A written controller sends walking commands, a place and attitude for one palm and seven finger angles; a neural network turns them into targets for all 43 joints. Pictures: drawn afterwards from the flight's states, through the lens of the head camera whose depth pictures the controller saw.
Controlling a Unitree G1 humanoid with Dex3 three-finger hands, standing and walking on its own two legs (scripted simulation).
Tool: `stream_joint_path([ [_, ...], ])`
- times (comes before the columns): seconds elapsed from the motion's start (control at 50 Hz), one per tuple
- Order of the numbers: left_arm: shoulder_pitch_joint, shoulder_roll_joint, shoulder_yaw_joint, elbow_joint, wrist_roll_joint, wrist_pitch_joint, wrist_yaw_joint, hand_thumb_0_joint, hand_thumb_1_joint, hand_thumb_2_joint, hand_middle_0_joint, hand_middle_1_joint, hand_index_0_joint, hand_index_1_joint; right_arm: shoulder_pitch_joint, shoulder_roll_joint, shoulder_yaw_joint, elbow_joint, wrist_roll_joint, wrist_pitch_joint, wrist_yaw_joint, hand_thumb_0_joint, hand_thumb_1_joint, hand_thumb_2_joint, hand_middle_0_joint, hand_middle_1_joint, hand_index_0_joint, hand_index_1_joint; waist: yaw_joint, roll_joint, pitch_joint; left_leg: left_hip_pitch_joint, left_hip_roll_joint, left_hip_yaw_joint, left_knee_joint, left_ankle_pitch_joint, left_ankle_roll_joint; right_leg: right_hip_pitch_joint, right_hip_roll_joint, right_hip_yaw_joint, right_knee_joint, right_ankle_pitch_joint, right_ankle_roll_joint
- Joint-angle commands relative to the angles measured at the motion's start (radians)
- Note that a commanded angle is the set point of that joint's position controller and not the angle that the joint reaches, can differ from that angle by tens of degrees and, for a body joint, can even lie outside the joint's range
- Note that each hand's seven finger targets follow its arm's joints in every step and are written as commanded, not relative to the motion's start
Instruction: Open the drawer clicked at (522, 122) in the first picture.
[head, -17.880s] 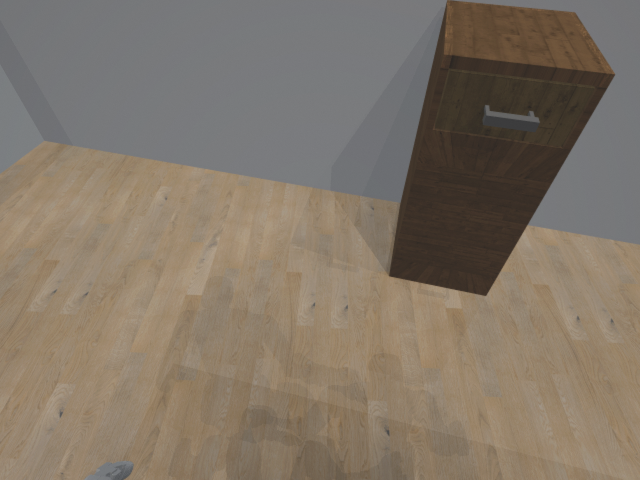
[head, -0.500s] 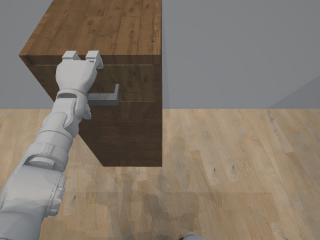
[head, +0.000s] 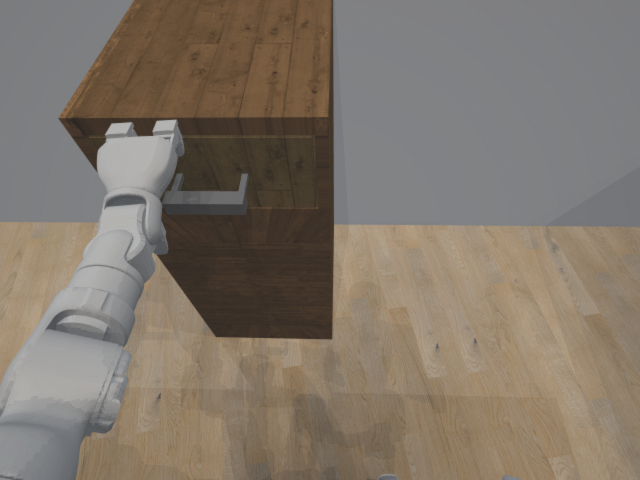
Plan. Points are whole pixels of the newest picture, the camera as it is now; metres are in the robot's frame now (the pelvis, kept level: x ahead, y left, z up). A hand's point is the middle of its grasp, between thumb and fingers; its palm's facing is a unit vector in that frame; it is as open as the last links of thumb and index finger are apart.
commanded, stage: move the hooked fingers above the handle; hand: left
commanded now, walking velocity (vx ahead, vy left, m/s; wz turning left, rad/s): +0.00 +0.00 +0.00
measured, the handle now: (208, 191) +0.53 +0.18 +0.01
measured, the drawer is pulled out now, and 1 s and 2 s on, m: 0.00 0.00 0.00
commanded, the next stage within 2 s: none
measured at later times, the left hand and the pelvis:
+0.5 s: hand (171, 192) +0.48 +0.21 +0.07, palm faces -0.04 +0.05 -1.00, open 13.8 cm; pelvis +0.00 +0.00 +0.00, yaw -2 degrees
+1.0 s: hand (238, 166) +0.49 +0.11 +0.10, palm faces +0.16 +0.02 -0.99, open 13.6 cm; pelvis +0.00 +0.00 +0.00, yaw -2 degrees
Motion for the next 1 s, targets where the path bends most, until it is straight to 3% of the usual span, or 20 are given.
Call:
stream_joint_path([
  [0.0,-0.464,-0.093,-0.188,-0.228,-0.092,0.027,-0.152,0.0,-0.5,0.3,-0.3,-1.2,-0.3,-1.2,0.072,-0.152,-0.065,-0.105,0.008,-0.015,-0.018,0.0,-0.9,-0.9,0.2,0.3,0.2,0.3,-0.096,-0.103,-0.453,0.254,-0.005,0.013,-0.051,0.339,0.028,0.276,0.016,-0.017,-0.091,0.301,-0.009],
  [0.04,-0.458,-0.103,-0.206,-0.341,-0.137,-0.054,-0.242,0.0,-0.5,0.3,-0.3,-1.2,-0.3,-1.2,0.061,-0.164,-0.062,-0.103,-0.003,-0.021,-0.033,0.0,-0.9,-0.9,0.2,0.3,0.2,0.3,-0.101,-0.085,-0.419,0.281,-0.011,-0.011,-0.041,0.352,0.037,0.25,0.012,-0.018,-0.089,0.309,-0.006],
  [0.08,-0.445,-0.022,-0.137,-0.403,-0.146,-0.155,-0.283,0.0,-0.5,0.3,-0.3,-1.2,-0.3,-1.2,0.06,-0.158,-0.054,-0.1,-0.013,-0.027,-0.049,0.0,-0.9,-0.9,0.2,0.3,0.2,0.3,-0.082,-0.082,-0.381,0.258,-0.021,-0.022,-0.033,0.331,0.04,0.249,0.008,-0.014,-0.078,0.302,-0.008],
  [0.16,-0.477,0.15,0.04,-0.475,-0.075,-0.3,-0.164,0.0,-0.5,0.3,-0.3,-1.2,-0.3,-1.2,0.092,-0.124,-0.049,-0.09,-0.019,-0.029,-0.044,0.0,-0.9,-0.9,0.2,0.3,0.2,0.3,-0.012,0.017,-0.398,0.242,-0.02,-0.036,-0.014,0.391,0.016,0.209,0.016,-0.018,-0.028,0.271,-0.032],
  [0.2,-0.455,0.335,0.218,-0.411,-0.03,-0.278,-0.039,0.0,-0.5,0.3,-0.3,-1.2,-0.3,-1.2,0.087,-0.126,-0.04,-0.085,-0.022,-0.027,-0.034,0.0,-0.9,-0.9,0.2,0.3,0.2,0.3,0.042,0.01,-0.364,0.128,-0.025,-0.035,-0.019,0.381,0.001,0.228,0.025,-0.026,0.0,0.255,-0.043],
  [0.24,-0.428,0.328,0.223,-0.343,-0.015,-0.199,0.057,0.0,-0.5,0.3,-0.3,-1.2,-0.3,-1.2,0.053,-0.111,-0.025,-0.095,-0.016,-0.025,-0.023,0.0,-0.9,-0.9,0.2,0.3,0.2,0.3,0.049,-0.021,-0.338,0.061,-0.03,-0.008,-0.033,0.335,-0.002,0.256,0.024,-0.027,0.003,0.246,-0.04],
  [0.3,-0.362,0.351,0.215,-0.304,0.0,-0.072,0.123,0.0,-0.5,0.3,-0.3,-1.2,-0.3,-1.2,-0.012,-0.112,-0.01,-0.114,-0.016,-0.014,-0.023,0.0,-0.9,-0.9,0.2,0.3,0.2,0.3,0.09,-0.032,-0.444,0.044,-0.035,0.04,-0.04,0.362,-0.006,0.382,0.014,-0.003,-0.001,0.328,-0.036],
  [0.38,-0.308,0.252,0.099,-0.047,0.016,0.145,0.06,0.0,-0.5,0.3,-0.3,-1.2,-0.3,-1.2,0.012,-0.135,-0.012,-0.086,0.007,0.006,-0.017,0.0,-0.9,-0.9,0.2,0.3,0.2,0.3,0.048,-0.111,-0.421,0.043,-0.011,0.06,-0.084,0.307,-0.006,0.397,0.014,-0.01,-0.046,0.313,-0.016],
  [0.42,-0.349,0.328,0.14,-0.048,-0.03,0.163,-0.017,0.0,-0.5,0.3,-0.3,-1.2,-0.3,-1.2,0.009,-0.152,-0.009,-0.095,0.019,0.028,-0.034,0.0,-0.9,-0.9,0.2,0.3,0.2,0.3,0.035,-0.201,-0.455,0.048,-0.015,0.062,-0.099,0.279,0.01,0.471,0.005,0.007,-0.074,0.327,0.002],
  [0.44,-0.387,0.293,0.105,-0.067,-0.055,0.158,-0.065,0.0,-0.5,0.3,-0.3,-1.2,-0.3,-1.2,0.003,-0.158,-0.013,-0.114,0.023,0.029,-0.047,0.0,-0.9,-0.9,0.2,0.3,0.2,0.3,0.007,-0.227,-0.444,0.053,-0.019,0.061,-0.103,0.253,0.023,0.482,-0.001,0.011,-0.09,0.333,0.01],
  [0.5,-0.478,0.117,-0.048,-0.246,-0.094,0.009,-0.207,0.0,-0.5,0.3,-0.3,-1.2,-0.3,-1.2,0.02,-0.163,-0.033,-0.14,0.021,0.003,-0.073,0.0,-0.9,-0.9,0.2,0.3,0.2,0.3,-0.067,-0.197,-0.409,0.137,-0.016,0.031,-0.099,0.243,0.044,0.421,-0.009,0.011,-0.114,0.336,0.012],
  [0.56,-0.525,-0.028,-0.177,-0.42,-0.1,-0.159,-0.261,0.0,-0.5,0.3,-0.3,-1.2,-0.3,-1.2,0.06,-0.142,-0.041,-0.113,0.001,-0.044,-0.078,0.0,-0.9,-0.9,0.2,0.3,0.2,0.3,-0.088,-0.015,-0.396,0.273,-0.018,-0.002,-0.061,0.282,0.045,0.252,0.003,0.006,-0.101,0.266,-0.003],
  [0.6,-0.579,-0.032,-0.177,-0.5,-0.104,-0.239,-0.247,0.0,-0.5,0.3,-0.3,-1.2,-0.3,-1.2,0.093,-0.129,-0.048,-0.099,-0.005,-0.062,-0.073,0.0,-0.9,-0.9,0.2,0.3,0.2,0.3,-0.1,0.036,-0.384,0.325,-0.018,-0.025,-0.03,0.323,0.037,0.164,0.011,-0.008,-0.085,0.227,-0.014],
  [0.66,-0.576,0.091,-0.031,-0.462,-0.082,-0.315,-0.15,0.0,-0.5,0.3,-0.3,-1.2,-0.3,-1.2,0.13,-0.126,-0.052,-0.066,-0.014,-0.068,-0.06,0.0,-0.9,-0.9,0.2,0.3,0.2,0.3,-0.076,0.021,-0.372,0.268,-0.021,-0.04,-0.001,0.304,0.022,0.13,0.017,-0.011,-0.05,0.19,-0.023],
  [0.7,-0.543,0.245,0.122,-0.38,-0.057,-0.282,-0.049,0.0,-0.5,0.3,-0.3,-1.2,-0.3,-1.2,0.131,-0.139,-0.048,-0.053,-0.015,-0.062,-0.044,0.0,-0.9,-0.9,0.2,0.3,0.2,0.3,-0.025,0.009,-0.365,0.169,-0.027,-0.039,-0.013,0.308,0.005,0.157,0.025,-0.025,-0.028,0.192,-0.036],
  [0.74,-0.489,0.295,0.192,-0.273,-0.026,-0.207,0.053,0.0,-0.5,0.3,-0.3,-1.2,-0.3,-1.2,0.105,-0.123,-0.032,-0.056,-0.014,-0.055,-0.026,0.0,-0.9,-0.9,0.2,0.3,0.2,0.3,0.011,0.004,-0.358,0.076,-0.031,-0.022,-0.022,0.295,-0.003,0.184,0.028,-0.037,0.003,0.193,-0.04],
  [0.8,-0.434,0.315,0.18,-0.173,0.006,-0.051,0.117,0.0,-0.5,0.3,-0.3,-1.2,-0.3,-1.2,0.04,-0.132,-0.017,-0.077,-0.017,-0.031,-0.014,0.0,-0.9,-0.9,0.2,0.3,0.2,0.3,0.044,-0.018,-0.394,0.02,-0.031,0.027,-0.027,0.312,-0.006,0.276,0.021,-0.024,0.003,0.251,-0.035],
  [0.84,-0.412,0.281,0.118,-0.07,0.04,0.065,0.118,0.0,-0.5,0.3,-0.3,-1.2,-0.3,-1.2,0.034,-0.135,-0.01,-0.077,-0.011,-0.017,-0.011,0.0,-0.9,-0.9,0.2,0.3,0.2,0.3,0.04,-0.022,-0.409,0.012,-0.022,0.045,-0.042,0.31,-0.009,0.306,0.018,-0.021,-0.003,0.277,-0.029],
  [0.9,-0.425,0.34,0.144,-0.038,0.015,0.153,0.079,0.0,-0.5,0.3,-0.3,-1.2,-0.3,-1.2,0.014,-0.143,0.001,-0.083,0.006,0.015,-0.027,0.0,-0.9,-0.9,0.2,0.3,0.2,0.3,0.051,-0.122,-0.463,0.016,-0.018,0.059,-0.073,0.299,-0.003,0.412,0.014,-0.004,-0.033,0.302,-0.016],
  [0.98,-0.44,0.334,0.091,0.018,-0.043,0.223,-0.01,0.0,-0.5,0.3,-0.3,-1.2,-0.3,-1.2,-0.035,-0.142,0.024,-0.098,0.041,0.036,-0.074,0.0,-0.9,-0.9,0.2,0.3,0.2,0.3,0.03,-0.236,-0.336,-0.01,-0.021,0.071,-0.137,0.155,0.011,0.441,-0.004,0.015,-0.118,0.189,0.009],
])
